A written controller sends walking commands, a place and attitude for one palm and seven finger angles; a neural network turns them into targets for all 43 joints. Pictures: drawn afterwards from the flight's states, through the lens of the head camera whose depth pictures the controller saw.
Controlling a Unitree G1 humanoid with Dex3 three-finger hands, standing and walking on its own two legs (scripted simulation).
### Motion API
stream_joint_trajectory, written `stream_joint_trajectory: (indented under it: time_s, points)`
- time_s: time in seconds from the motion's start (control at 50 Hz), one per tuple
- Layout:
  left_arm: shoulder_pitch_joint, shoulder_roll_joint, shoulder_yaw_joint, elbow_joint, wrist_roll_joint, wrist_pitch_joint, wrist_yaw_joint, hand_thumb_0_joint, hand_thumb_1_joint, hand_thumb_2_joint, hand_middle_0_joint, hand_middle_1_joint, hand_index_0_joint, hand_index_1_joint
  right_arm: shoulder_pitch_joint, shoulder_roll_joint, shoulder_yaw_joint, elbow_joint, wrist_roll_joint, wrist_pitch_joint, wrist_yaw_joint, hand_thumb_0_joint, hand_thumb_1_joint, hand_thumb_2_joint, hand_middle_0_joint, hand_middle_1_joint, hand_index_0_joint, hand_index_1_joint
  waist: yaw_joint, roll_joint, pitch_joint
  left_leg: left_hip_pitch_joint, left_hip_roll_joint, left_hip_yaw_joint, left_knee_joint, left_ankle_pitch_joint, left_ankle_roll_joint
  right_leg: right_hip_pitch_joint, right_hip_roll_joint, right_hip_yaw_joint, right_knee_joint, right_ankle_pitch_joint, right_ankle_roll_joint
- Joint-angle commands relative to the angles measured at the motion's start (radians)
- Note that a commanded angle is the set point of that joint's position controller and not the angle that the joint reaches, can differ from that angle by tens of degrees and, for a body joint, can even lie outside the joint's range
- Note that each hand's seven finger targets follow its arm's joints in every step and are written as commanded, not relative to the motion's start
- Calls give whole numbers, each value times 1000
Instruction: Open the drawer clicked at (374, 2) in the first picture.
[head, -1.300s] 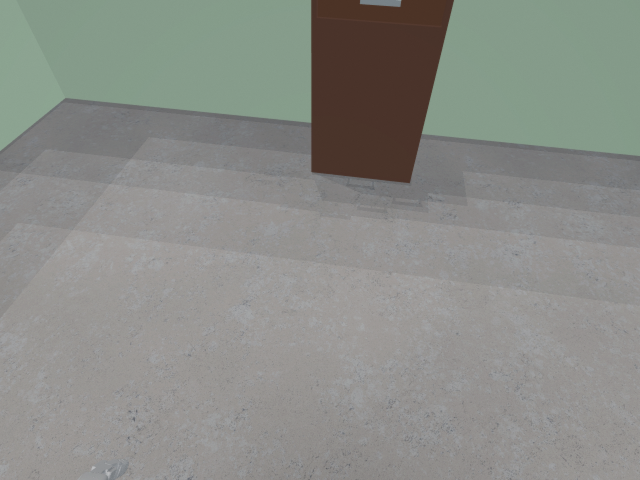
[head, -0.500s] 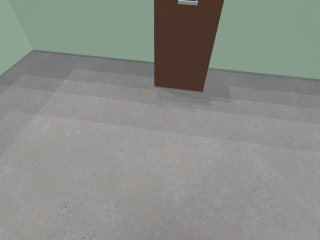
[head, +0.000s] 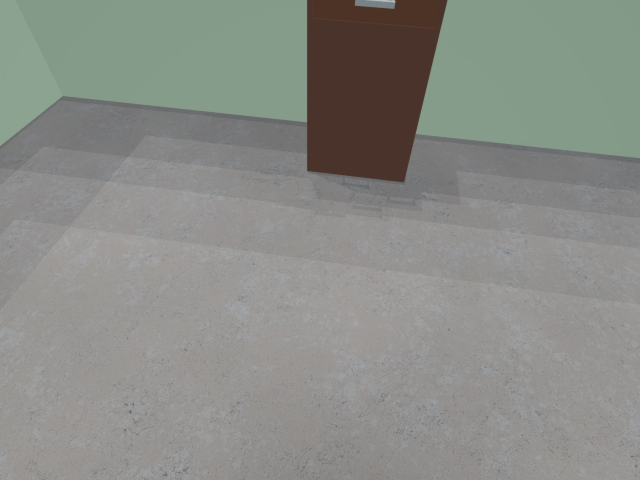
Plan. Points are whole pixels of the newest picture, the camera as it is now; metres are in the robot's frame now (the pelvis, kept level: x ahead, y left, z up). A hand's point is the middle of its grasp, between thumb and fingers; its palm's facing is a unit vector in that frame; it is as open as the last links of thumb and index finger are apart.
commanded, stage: look at it before walking up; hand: left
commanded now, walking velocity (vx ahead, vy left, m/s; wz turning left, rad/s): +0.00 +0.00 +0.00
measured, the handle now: (375, 1) +1.61 -0.11 +0.04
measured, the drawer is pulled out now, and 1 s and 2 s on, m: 0.00 0.00 0.00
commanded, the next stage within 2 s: walk to a spot facing it in 0.14 s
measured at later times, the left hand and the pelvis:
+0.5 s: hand out of the picture +0.05 +0.21 -0.18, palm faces -0.07 -0.97 -0.24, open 7.4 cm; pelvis +0.03 -0.01 -0.01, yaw -5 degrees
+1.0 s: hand (193, 473) +0.17 +0.20 -0.20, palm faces -0.17 -0.97 -0.16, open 7.4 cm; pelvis +0.21 +0.02 -0.03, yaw -15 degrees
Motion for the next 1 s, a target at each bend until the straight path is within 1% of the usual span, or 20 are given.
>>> stream_joint_trajectory:
  time_s: [0.0,0.22,0.26,0.36,0.44,0.5,0.52,0.54,0.56,0.58,0.6,0.64,0.68,0.8,0.84,0.86,0.88,0.9,0.92,0.98]
  points:
    - [-37,205,44,-61,-6,-26,12,0,900,900,-200,-300,-200,-300,-52,-207,-41,-62,-1,-25,-17,0,-900,-900,200,300,200,300,1,22,-76,23,119,-93,-65,138,37,7,-117,95,-71,127,-31]
    - [-40,206,44,-59,-4,-24,11,0,900,900,-200,-300,-200,-300,-55,-209,-40,-62,-1,-22,-17,0,-900,-900,200,300,200,300,1,9,-49,18,117,-97,-83,97,35,-4,-114,102,-94,83,-29]
    - [29,85,19,-32,-4,-2,14,0,900,900,-200,-300,-200,-300,12,-85,-13,-37,-10,-4,-12,0,-900,-900,200,300,200,300,0,9,-60,26,110,-63,-63,-32,15,-22,-99,106,-84,-65,-15]
    - [101,78,43,-70,8,16,-12,0,900,900,-200,-300,-200,-300,65,-109,-39,-65,-20,7,-10,0,-900,-900,200,300,200,300,6,29,91,-100,134,-82,-67,-434,46,-182,-36,138,-18,-368,-47]
    - [143,9,54,-108,7,-7,-24,0,900,900,-200,-300,-200,-300,150,-131,-67,-80,-15,-15,-17,0,-900,-900,200,300,200,300,-11,144,55,13,267,-197,-98,-395,128,-285,34,24,228,-230,-43]
    - [192,-28,61,-108,8,-25,-28,0,900,900,-200,-300,-200,-300,156,-104,-74,-88,-12,-25,-17,0,-900,-900,200,300,200,300,18,143,52,-28,277,-113,28,-174,129,-190,13,-42,184,-179,-35]
    - [272,-18,69,-80,10,-32,-24,0,900,900,-200,-300,-200,-300,129,-75,-69,-96,-13,-26,-17,0,-900,-900,200,300,200,300,59,52,48,-147,211,-24,176,-142,83,-46,-14,34,97,-132,-61]
    - [376,49,86,-45,14,-43,-12,0,900,900,-200,-300,-200,-300,90,-16,-58,-131,-6,-33,-13,0,-900,-900,200,300,200,300,93,-200,44,-390,93,119,443,-203,16,140,-171,313,-27,-91,-135]
    - [503,99,99,-7,4,-53,3,0,900,900,-200,-300,-200,-300,-32,17,-47,-188,-9,-43,-7,0,-900,-900,200,300,200,300,152,-361,69,-592,33,130,646,-405,-5,223,-323,602,-152,87,-224]
    - [544,78,92,8,3,-55,17,0,900,900,-200,-300,-200,-300,-88,7,-49,-205,-14,-50,-10,0,-900,-900,200,300,200,300,154,-233,76,-662,65,51,742,-395,-3,252,-359,643,-137,240,-282]
    - [521,51,87,5,7,-55,22,0,900,900,-200,-300,-200,-300,-91,28,-50,-204,-12,-53,-10,0,-900,-900,200,300,200,300,125,-106,85,-686,92,34,780,-336,-8,270,-345,574,-100,291,-299]
    - [442,14,80,-17,14,-59,26,0,900,900,-200,-300,-200,-300,-54,54,-53,-184,-13,-48,-1,0,-900,-900,200,300,200,300,70,-42,47,-612,116,41,719,-266,-18,199,-292,426,-95,224,-255]
    - [382,-6,76,-24,15,-65,24,0,900,900,-200,-300,-200,-300,-30,83,-59,-177,-10,-35,9,0,-900,-900,200,300,200,300,33,-88,73,-532,114,62,646,-188,-27,79,-253,355,-150,153,-231]
    - [333,-4,86,-15,14,-66,25,0,900,900,-200,-300,-200,-300,-18,107,-63,-198,1,-44,25,0,-900,-900,200,300,200,300,6,-137,77,-266,74,102,347,-34,-9,-63,-182,219,-161,113,-152]
    - [319,-7,94,-10,5,-65,23,0,900,900,-200,-300,-200,-300,91,84,-70,-165,-4,-56,11,0,-900,-900,200,300,200,300,-46,-100,29,-64,33,129,204,26,-2,-80,-136,181,-29,223,-124]
    - [333,-33,94,-8,2,-66,21,0,900,900,-200,-300,-200,-300,214,47,-80,-124,-9,-62,-5,0,-900,-900,200,300,200,300,-87,-25,-49,123,48,107,152,21,12,-117,-94,159,161,307,-107]
    - [367,-79,93,-16,-4,-62,12,0,900,900,-200,-300,-200,-300,362,-49,-105,-91,-21,-66,-19,0,-900,-900,200,300,200,300,-133,172,-178,342,226,-113,110,-60,57,-250,-19,89,429,109,-74]
    - [380,-128,85,-47,-8,-62,3,0,900,900,-200,-300,-200,-300,455,-129,-119,-76,-25,-65,-21,0,-900,-900,200,300,200,300,-133,370,-223,385,479,-454,-76,-145,143,-413,75,-9,753,-353,-41]
    - [329,-116,83,-66,1,-64,7,0,900,900,-200,-300,-200,-300,389,-100,-109,-84,-20,-54,-21,0,-900,-900,200,300,200,300,-114,255,-163,254,508,-504,-161,-343,177,-459,24,41,876,-341,-56]
    - [226,-131,84,-72,17,-42,-15,0,900,900,-200,-300,-200,-300,207,62,-73,-113,-22,-65,-23,0,-900,-900,200,300,200,300,-31,128,72,-76,409,-260,-210,-335,143,-490,-95,22,914,-153,-45]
